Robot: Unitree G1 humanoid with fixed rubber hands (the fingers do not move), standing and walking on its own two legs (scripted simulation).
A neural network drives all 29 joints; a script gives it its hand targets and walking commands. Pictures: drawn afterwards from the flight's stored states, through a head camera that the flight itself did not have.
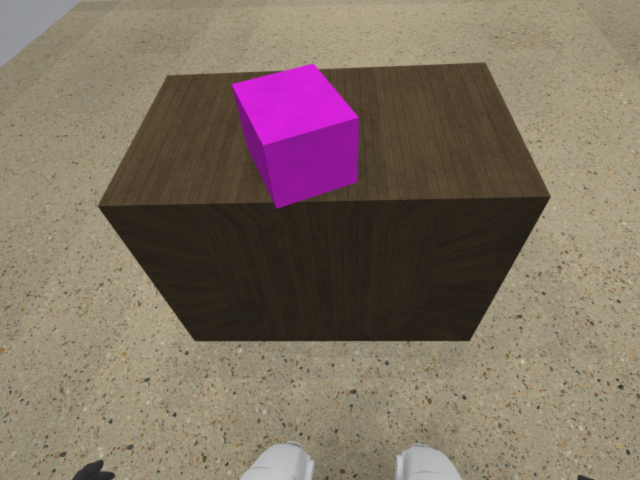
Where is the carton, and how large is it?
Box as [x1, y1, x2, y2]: [232, 64, 358, 208]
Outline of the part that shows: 313,64 232,84 247,147 276,208 356,182 357,179 358,117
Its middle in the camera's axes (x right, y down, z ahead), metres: -0.05 -0.21 +0.78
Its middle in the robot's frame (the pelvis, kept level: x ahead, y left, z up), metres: +0.72 +0.10 +0.00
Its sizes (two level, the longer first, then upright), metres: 0.215 0.174 0.151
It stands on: a pedestal, 0.64 m high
